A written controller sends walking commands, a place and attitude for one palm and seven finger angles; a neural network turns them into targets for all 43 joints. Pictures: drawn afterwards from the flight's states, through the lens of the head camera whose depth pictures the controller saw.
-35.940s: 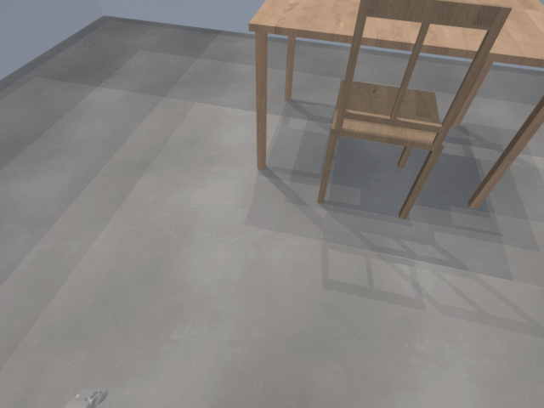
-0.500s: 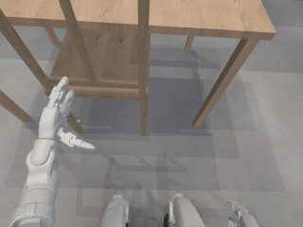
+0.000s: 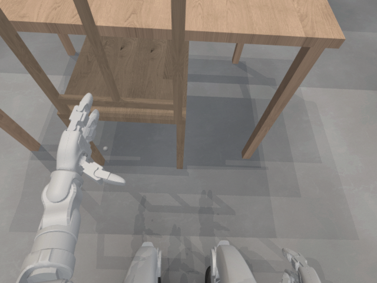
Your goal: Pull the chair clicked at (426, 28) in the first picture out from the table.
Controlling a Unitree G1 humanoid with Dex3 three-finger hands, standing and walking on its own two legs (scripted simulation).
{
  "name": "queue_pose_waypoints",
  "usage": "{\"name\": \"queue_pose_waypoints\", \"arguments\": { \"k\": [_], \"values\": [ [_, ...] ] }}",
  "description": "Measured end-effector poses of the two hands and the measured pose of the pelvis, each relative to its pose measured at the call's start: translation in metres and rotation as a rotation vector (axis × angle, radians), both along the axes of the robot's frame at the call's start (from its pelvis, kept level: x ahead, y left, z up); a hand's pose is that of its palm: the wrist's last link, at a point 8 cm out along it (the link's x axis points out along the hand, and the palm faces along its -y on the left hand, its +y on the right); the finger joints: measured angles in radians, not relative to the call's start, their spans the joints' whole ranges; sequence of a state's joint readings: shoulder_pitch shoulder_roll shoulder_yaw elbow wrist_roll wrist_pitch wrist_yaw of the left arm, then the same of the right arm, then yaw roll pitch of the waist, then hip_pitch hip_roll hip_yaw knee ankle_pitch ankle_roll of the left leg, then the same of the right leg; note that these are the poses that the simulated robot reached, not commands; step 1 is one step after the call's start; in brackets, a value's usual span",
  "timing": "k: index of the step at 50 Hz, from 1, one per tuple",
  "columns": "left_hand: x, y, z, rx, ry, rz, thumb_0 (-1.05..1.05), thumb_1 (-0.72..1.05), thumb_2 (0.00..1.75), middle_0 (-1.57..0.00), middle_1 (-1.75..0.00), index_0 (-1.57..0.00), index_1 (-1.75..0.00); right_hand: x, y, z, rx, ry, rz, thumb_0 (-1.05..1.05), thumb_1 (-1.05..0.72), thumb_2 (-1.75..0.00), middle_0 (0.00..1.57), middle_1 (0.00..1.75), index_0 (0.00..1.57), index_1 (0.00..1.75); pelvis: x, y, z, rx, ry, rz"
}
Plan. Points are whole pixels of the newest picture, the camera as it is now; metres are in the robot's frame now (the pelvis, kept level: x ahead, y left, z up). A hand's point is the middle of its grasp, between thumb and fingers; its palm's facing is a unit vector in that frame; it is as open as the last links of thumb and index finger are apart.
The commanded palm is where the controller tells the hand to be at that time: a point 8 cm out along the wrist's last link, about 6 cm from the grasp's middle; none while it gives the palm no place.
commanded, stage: push the fingers through the gap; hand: left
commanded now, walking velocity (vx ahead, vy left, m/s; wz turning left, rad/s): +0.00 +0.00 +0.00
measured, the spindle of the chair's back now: (100, 55) +0.62 +0.22 +0.05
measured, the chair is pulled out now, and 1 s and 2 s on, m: -0.10 -0.10 -0.10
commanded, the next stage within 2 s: hook a spindle and tug to test in 1.50 s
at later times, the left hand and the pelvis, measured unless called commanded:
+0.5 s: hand (110, 126) +0.44 +0.18 +0.02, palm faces -0.04 -1.00 -0.04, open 16.9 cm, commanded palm +0.42 +0.22 +0.02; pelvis +0.00 +0.00 -0.01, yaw +0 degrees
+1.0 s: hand (114, 108) +0.48 +0.17 +0.03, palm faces -0.03 -1.00 -0.03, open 16.9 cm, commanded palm +0.46 +0.22 +0.02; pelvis +0.00 +0.00 -0.01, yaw -1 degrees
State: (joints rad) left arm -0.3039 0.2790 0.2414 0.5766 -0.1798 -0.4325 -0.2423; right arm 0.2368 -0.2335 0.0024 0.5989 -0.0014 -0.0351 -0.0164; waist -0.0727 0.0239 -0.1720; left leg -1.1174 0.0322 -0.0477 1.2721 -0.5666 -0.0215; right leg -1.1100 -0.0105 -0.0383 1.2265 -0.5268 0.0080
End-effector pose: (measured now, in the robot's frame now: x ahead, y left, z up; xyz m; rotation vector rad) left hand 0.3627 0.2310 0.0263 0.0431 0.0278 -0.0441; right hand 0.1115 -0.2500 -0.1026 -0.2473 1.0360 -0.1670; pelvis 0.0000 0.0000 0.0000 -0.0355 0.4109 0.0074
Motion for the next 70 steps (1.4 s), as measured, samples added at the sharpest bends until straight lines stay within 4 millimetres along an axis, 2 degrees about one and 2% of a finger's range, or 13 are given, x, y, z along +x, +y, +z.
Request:
{"name": "queue_pose_waypoints", "arguments": {
  "k": [11,25,42,59,70],
  "values": [
    [0.028,-0.003,0.001,-0.002,-0.008,-0.003,-0.01,-0.5,0.3,-0.06,-0.08,-0.06,-0.08,-0.011,-0.008,-0.005,-0.018,0.025,-0.016,0.01,-0.91,-0.89,0.2,0.3,0.2,0.3,-0.004,-0.003,-0.004,0.001,0.012,-0.002],
    [0.054,-0.001,-0.001,-0.003,-0.003,0.009,-0.01,-0.5,0.3,-0.06,-0.08,-0.06,-0.08,-0.044,-0.013,-0.01,-0.028,0.127,-0.053,0.01,-0.91,-0.89,0.2,0.3,0.2,0.3,-0.004,-0.003,-0.006,-0.002,0.031,-0.006],
    [0.09,-0.004,0.002,-0.006,-0.017,0.015,-0.01,-0.5,0.3,-0.06,-0.08,-0.06,-0.08,-0.071,-0.007,-0.013,-0.018,0.217,-0.088,0.01,-0.91,-0.89,0.2,0.3,0.2,0.3,-0.004,0.002,-0.008,-0.005,0.056,-0.016],
    [0.112,-0.003,0.003,-0.015,-0.02,0.023,-0.01,-0.5,0.3,-0.06,-0.08,-0.06,-0.08,-0.087,-0.005,-0.014,-0.022,0.282,-0.102,0.01,-0.91,-0.89,0.2,0.3,0.2,0.3,-0.005,0.004,-0.011,-0.013,0.071,-0.018],
    [0.11,-0.004,0.001,-0.015,-0.015,0.024,-0.01,-0.5,0.3,-0.06,-0.08,-0.06,-0.08,-0.094,-0.003,-0.012,-0.015,0.309,-0.118,0.01,-0.91,-0.89,0.2,0.3,0.2,0.3,-0.004,0.005,-0.01,-0.012,0.071,-0.022]
  ]
}}
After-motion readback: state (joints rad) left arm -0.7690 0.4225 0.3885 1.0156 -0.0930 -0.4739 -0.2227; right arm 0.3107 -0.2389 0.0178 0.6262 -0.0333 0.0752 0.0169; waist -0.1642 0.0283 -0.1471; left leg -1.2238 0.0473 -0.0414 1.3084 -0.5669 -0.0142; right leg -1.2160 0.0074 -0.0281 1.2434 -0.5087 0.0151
